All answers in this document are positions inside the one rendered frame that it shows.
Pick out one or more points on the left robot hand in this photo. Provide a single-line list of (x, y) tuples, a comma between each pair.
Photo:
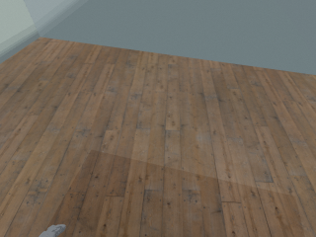
[(53, 230)]

